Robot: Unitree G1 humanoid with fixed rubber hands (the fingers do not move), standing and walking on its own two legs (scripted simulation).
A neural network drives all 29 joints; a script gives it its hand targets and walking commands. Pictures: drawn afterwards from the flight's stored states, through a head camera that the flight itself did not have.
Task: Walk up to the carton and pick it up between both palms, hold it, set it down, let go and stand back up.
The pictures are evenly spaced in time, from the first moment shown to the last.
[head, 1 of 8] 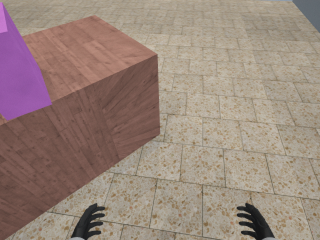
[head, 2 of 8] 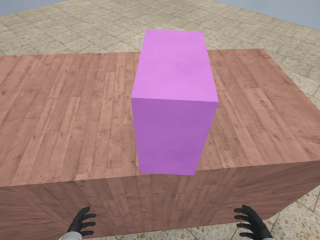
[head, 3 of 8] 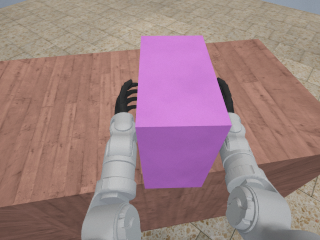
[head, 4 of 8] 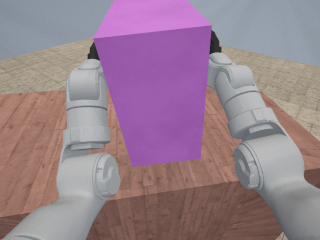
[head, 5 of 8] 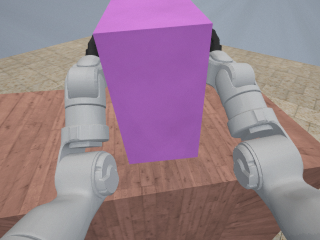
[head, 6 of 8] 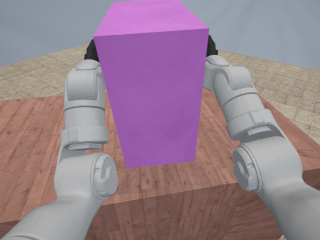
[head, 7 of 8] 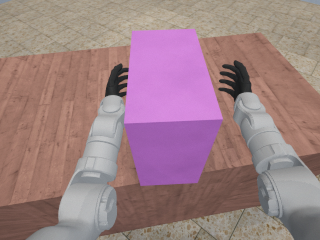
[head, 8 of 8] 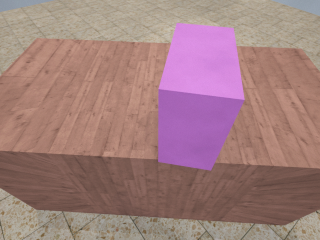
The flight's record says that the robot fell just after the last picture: no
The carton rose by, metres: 0.23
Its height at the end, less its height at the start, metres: +0.00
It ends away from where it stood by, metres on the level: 0.02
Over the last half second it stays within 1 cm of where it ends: yes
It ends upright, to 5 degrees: yes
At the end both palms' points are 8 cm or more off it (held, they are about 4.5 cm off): yes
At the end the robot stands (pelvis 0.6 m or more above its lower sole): yes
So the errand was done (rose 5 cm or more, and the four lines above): yes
